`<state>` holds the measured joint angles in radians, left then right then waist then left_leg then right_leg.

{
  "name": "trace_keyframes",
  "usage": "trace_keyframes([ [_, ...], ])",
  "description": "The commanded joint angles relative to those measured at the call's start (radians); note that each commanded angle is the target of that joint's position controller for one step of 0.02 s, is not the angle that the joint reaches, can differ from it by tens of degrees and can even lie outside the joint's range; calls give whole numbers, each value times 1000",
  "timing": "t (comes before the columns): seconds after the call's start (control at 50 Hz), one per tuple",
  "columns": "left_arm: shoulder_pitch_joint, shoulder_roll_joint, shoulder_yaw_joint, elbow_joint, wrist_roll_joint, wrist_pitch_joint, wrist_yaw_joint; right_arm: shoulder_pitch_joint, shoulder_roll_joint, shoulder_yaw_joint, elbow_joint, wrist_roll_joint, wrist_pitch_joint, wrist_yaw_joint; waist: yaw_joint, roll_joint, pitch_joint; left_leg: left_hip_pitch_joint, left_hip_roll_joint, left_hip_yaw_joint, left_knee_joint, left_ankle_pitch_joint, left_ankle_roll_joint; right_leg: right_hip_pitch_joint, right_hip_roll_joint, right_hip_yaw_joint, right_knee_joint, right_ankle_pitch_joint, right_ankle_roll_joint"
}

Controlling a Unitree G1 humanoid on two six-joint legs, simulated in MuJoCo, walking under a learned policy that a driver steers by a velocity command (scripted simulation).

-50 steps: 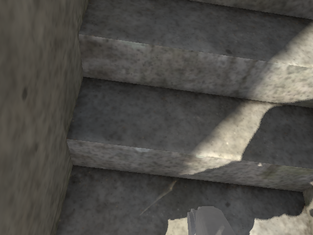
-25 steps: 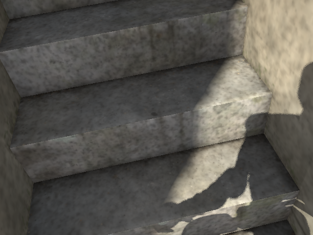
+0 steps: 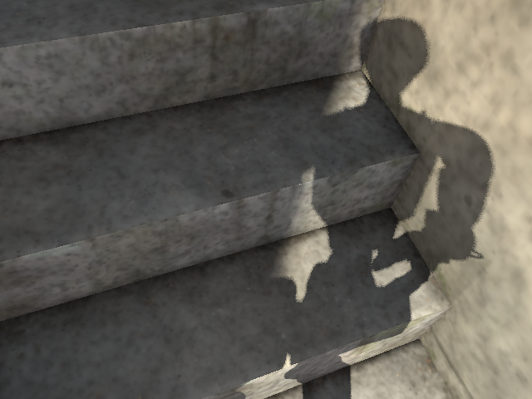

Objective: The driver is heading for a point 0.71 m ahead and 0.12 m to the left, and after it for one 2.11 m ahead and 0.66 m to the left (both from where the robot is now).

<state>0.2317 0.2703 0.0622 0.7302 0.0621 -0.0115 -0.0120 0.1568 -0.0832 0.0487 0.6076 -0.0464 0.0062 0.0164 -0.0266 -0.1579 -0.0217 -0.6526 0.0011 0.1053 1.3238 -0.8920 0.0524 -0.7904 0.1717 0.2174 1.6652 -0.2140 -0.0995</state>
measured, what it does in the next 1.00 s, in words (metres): steps to the right: right foot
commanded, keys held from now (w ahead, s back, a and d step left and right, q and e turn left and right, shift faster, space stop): w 0.44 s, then q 0.56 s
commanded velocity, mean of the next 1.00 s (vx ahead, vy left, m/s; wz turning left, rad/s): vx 0.23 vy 0.04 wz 0.18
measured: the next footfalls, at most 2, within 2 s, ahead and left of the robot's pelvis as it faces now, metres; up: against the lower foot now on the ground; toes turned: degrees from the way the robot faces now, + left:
right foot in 0.36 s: +0.20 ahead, -0.15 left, +0.03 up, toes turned -4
left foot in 1.08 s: -0.04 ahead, -0.14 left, -0.17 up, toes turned +9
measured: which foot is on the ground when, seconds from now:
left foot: down 0.00-0.38, up 0.40-1.00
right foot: up 0.00-0.34, down 0.36-1.00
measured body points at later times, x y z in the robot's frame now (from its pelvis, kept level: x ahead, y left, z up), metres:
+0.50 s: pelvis +0.06 -0.09 +0.07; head +0.10 -0.11 +0.52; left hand +0.11 +0.18 -0.04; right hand +0.32 -0.30 +0.00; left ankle -0.04 +0.09 -0.49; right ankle +0.15 -0.15 -0.60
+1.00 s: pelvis +0.01 -0.20 +0.00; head +0.05 -0.20 +0.45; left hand +0.27 +0.03 +0.01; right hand +0.01 -0.50 -0.12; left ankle -0.08 -0.08 -0.66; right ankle +0.15 -0.15 -0.60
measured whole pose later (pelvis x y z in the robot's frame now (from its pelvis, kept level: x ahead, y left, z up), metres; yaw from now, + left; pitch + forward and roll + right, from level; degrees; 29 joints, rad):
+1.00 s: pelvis +0.01 -0.20 +0.00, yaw +10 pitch +3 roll +0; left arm -0.09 0.16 -0.08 0.41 -0.06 -0.02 0.09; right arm 0.55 -0.35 -0.07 0.84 -0.08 0.02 0.09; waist 0.01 0.04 0.02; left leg -0.45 -0.01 -0.04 1.07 -0.02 0.03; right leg -0.85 -0.03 -0.39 1.21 -0.76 -0.05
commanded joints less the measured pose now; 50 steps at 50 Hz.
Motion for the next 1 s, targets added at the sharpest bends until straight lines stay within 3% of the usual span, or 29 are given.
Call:
trace_keyframes([
  [0.02, 117, 79, -1, -29, -26, -25, 15, 42, -33, -22, 17, -13, -41, 6, 32, 174, -103, 352, 195, -326, -399, 581, 48, -352, -68, 44, 180, 109, -1],
  [0.08, 231, 28, -32, 15, -49, -2, 25, -38, -20, -23, 5, -29, -72, -28, 99, 179, -100, 120, 152, -219, -537, 602, 20, -242, -50, -10, 393, 28, 66],
  [0.12, 216, 89, -12, 0, -42, 1, 20, 76, -55, -37, 37, -31, -110, -24, 61, 133, -88, 308, 208, -259, -549, 660, 45, -384, -90, 57, 378, 13, 79],
  [0.18, 76, 66, -21, -59, -27, -6, 15, 200, -82, -58, 119, -37, -144, -26, 25, 159, -116, 548, 241, -269, -559, 712, 58, -572, -154, 35, 311, -21, 79],
  [0.2, -163, -28, -14, -253, 2, 34, 29, 20, -315, -130, 70, -15, -175, -33, 172, 238, 36, 383, 341, -443, -788, 489, 70, -412, -130, -119, 204, -125, 72],
  [0.22, -213, 4, -6, -245, 15, 69, 21, 47, -293, -145, 86, -19, -169, -65, 137, 67, 36, 432, 310, -372, -781, 451, 38, -394, -180, -184, 49, -83, 95],
  [0.26, -212, -14, -17, -276, 5, 110, 4, 68, -313, -162, 80, -28, -149, -95, 125, 231, 32, 553, 292, -301, -843, 569, 20, -381, -232, -164, -139, -208, 88],
  [0.3, -48, 37, 5, -213, -20, 112, -14, -23, -270, -168, 91, -36, -120, -79, 194, 314, -83, 615, 231, -200, -824, 690, 33, -151, -237, -252, -345, -182, 70],
  [0.32, -31, 48, -3, -192, -46, 117, -21, -30, -260, -163, 71, -30, -100, -64, 180, 264, -114, 589, 188, -114, -888, 710, 47, 68, -197, -412, -660, -296, 69],
  [0.34, -2, 45, -3, -172, -80, 88, -15, 11, -231, -148, 71, -28, -85, -39, 158, 315, -140, 699, 126, -65, -800, 789, 64, 184, -175, -334, -947, -575, 65],
  [0.38, 407, 53, 31, -30, -49, 84, 39, -115, -203, -136, 64, 11, -61, -23, 340, 373, -275, 582, 57, 0, -366, 821, 3, 703, -174, -339, -1026, -246, 40],
  [0.4, 473, 134, 52, 47, -33, 76, 115, -162, -98, -102, -48, 22, -43, 14, 294, 16, -246, -27, -74, -47, -29, 211, -32, 937, -193, -28, -920, -331, 62],
  [0.42, 414, 69, 15, 2, -4, 59, 166, -149, -10, -67, -92, 20, -43, 43, 226, -89, -267, -109, -123, -266, 285, 314, -38, 797, -255, 250, -1011, -499, 80],
  [0.44, 216, 42, -13, -112, 18, 26, 188, -92, -11, -71, -85, 59, -43, 40, 147, -38, -220, -53, -132, -400, 432, 482, -66, 587, -315, 303, -1069, -457, 60],
  [0.46, 33, 98, 2, -156, 30, 15, 194, -14, -102, -96, -53, 48, -20, 45, 54, 196, -125, -14, -133, -384, 382, 547, -99, 431, -365, 295, -1083, -441, 80],
  [0.48, -38, 106, 1, -169, 27, -1, 199, -17, -149, -106, -68, 8, 0, 41, 24, 248, 1, -13, -120, -343, 394, 619, -105, 256, -375, 265, -1056, -427, 49],
  [0.52, -42, 29, -33, -116, 17, -25, 171, -35, -176, -115, -83, -31, 48, 6, -4, 192, 57, 12, -155, -277, 440, 780, -105, 136, -334, 148, -971, -340, 45],
  [0.58, -18, 13, -50, -146, 18, -3, 169, -18, -186, -118, -87, -11, 75, -8, -1, 48, 49, -39, -182, -291, 550, 853, -114, 112, -355, 103, -1004, -356, 32],
  [0.68, 20, 42, -45, -227, 29, -8, 160, -50, -217, -137, -75, -43, 102, -58, 50, 94, 38, -147, -177, -257, 528, 878, -138, 224, -443, 130, -979, -308, 8],
  [0.72, 6, 36, -55, -273, 31, -1, 153, 1, -228, -140, -54, -19, 95, -48, 56, 2, -3, -138, -182, -208, 527, 862, -132, 291, -417, 77, -990, -387, 25],
  [0.78, 19, 25, -46, -278, 9, 19, 172, 33, -226, -138, 7, -3, 82, -25, 69, 132, -30, -147, -186, -190, 512, 852, -124, 364, -458, 68, -937, -346, -14],
  [0.8, -247, -2, -154, -329, 3, -17, 107, 167, -347, -147, 61, 160, 80, 2, 46, -185, -186, -198, -168, -368, 679, 1081, -155, 164, -311, -43, -975, -443, 43],
  [0.82, -101, 11, -52, -307, -4, -5, 154, 128, -253, -146, 19, -25, 86, -21, 1, 123, -70, -88, -167, -180, 541, 881, -121, 351, -517, 72, -936, -329, -2],
  [0.84, -38, 7, -59, -293, -5, 5, 167, 116, -246, -141, 45, -22, 85, -31, 43, 173, -46, -113, -171, -130, 467, 848, -115, 350, -465, 7, -955, -308, 34],
  [0.86, -307, -16, -152, -368, -31, -23, 101, 268, -385, -158, 96, 125, 66, 8, 32, -119, -184, -145, -159, -317, 572, 1025, -137, 190, -312, -118, -960, -416, 96],
  [0.88, -410, -70, -161, -377, -36, -43, 78, 384, -445, -179, 141, 102, 53, 32, -13, 0, -155, -19, -150, -300, 540, 1072, -147, 114, -372, -144, -916, -425, 48],
  [0.92, -373, -28, -132, -377, -103, -66, 86, 558, -375, -151, 219, 45, 32, 58, -27, 143, -128, -3, -89, -201, 211, 1038, -126, 171, -348, -210, -840, -386, 123],
  [0.98, -332, 25, -69, -433, -179, -10, 116, 800, -250, -95, 328, -90, 11, 92, 29, 75, 20, 52, -75, 80, -672, 674, 28, 280, -284, -377, -869, -488, 244],
  [1.0, -226, 26, -49, -413, -134, 31, 95, 800, -204, -92, 345, -94, 26, 98, 105, 101, 12, 96, -32, 42, -739, 753, 91, 323, -331, -366, -832, -484, 280],
])
Velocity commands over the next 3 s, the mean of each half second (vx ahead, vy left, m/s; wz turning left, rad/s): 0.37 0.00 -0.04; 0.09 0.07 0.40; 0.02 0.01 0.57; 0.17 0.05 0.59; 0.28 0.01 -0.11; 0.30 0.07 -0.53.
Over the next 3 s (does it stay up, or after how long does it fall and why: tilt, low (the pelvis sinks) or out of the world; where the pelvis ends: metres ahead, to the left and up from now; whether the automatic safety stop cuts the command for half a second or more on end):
stays up -0.09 -0.14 -0.09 its command is cut before an obstacle after 2.2 s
